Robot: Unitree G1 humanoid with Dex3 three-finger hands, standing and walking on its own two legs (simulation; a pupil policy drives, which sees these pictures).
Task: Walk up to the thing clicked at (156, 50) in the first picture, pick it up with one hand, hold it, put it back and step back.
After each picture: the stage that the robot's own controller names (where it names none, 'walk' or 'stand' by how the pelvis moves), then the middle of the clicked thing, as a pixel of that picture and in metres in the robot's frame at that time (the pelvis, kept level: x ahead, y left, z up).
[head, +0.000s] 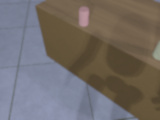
stand; out of the picture +0.63 -0.47 -0.05
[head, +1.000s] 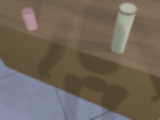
rise first; (122, 30) +0.64 -0.17 -0.02
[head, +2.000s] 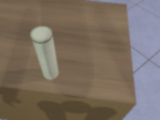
rise first; (46, 56) +0.47 +0.16 -0.02
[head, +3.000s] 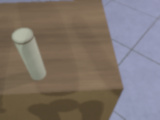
stand; (31, 57) +0.49 +0.19 -0.02
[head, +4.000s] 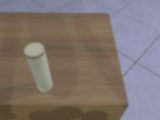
stand; (40, 69) +0.46 +0.17 -0.05
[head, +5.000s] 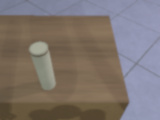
stand; (44, 68) +0.48 +0.16 -0.05
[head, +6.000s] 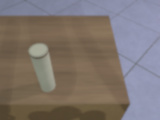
stand; (43, 70) +0.47 +0.16 -0.05
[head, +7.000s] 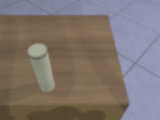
stand; (43, 70) +0.47 +0.16 -0.05
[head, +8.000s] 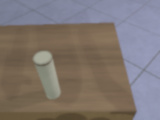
rise first; (48, 77) +0.45 +0.16 -0.05
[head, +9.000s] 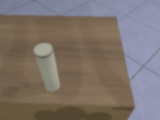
go down; (48, 69) +0.46 +0.16 -0.05
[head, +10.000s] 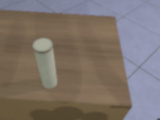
go down; (46, 66) +0.48 +0.15 -0.04
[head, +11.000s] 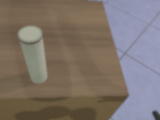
go down; (35, 58) +0.46 +0.15 +0.01
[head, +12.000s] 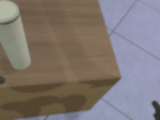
close in; (14, 41) +0.48 +0.16 +0.04
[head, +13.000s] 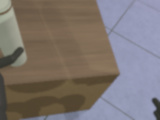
close; (8, 36) +0.49 +0.17 +0.06
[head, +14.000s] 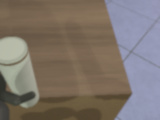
lift; (21, 78) +0.33 +0.17 +0.10
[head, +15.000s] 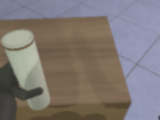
lift; (30, 75) +0.32 +0.15 +0.14
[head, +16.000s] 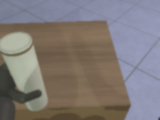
hold; (28, 77) +0.31 +0.15 +0.15
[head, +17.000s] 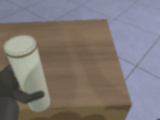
hold; (31, 78) +0.31 +0.15 +0.13
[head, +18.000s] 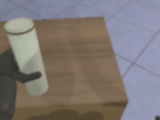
crouch; (30, 61) +0.37 +0.15 +0.14
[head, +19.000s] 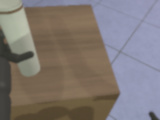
lower; (21, 42) +0.45 +0.15 +0.13
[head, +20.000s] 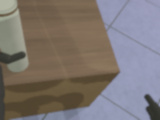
lower; (11, 39) +0.47 +0.15 +0.05
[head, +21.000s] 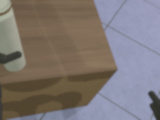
lower; (6, 39) +0.47 +0.16 +0.06
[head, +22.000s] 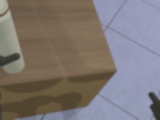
lower; (5, 41) +0.47 +0.16 +0.06
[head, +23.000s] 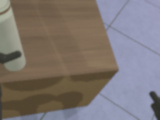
lower; (6, 39) +0.47 +0.16 +0.06
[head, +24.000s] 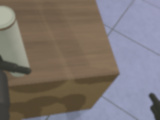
withdraw; (11, 48) +0.46 +0.16 +0.05
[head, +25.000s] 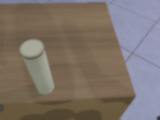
sink last; (39, 70) +0.42 +0.15 +0.01
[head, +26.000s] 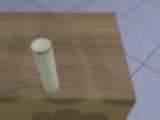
stand; (46, 68) +0.45 +0.16 +0.00
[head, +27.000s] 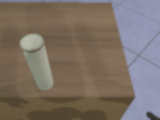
stand; (39, 65) +0.43 +0.16 +0.02
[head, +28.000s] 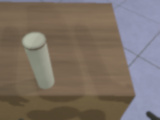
stand; (41, 64) +0.44 +0.16 +0.02
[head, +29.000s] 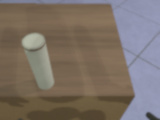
stand; (40, 65) +0.44 +0.16 +0.02
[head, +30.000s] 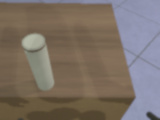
stand; (40, 65) +0.43 +0.16 +0.02
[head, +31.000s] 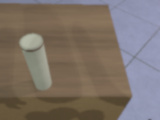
stand; (38, 65) +0.44 +0.16 +0.02
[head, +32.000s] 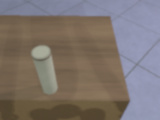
stand; (46, 72) +0.46 +0.15 -0.05
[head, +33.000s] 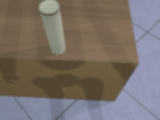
walk; (54, 30) +0.57 +0.11 -0.02
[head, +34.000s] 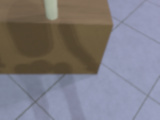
walk; out of the picture +0.88 +0.13 -0.04
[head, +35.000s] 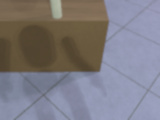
stand; out of the picture +1.06 +0.17 -0.03
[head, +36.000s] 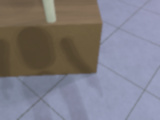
stand; (48, 4) +1.05 +0.20 -0.05
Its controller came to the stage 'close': yes
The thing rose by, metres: 0.20
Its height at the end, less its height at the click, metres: +0.00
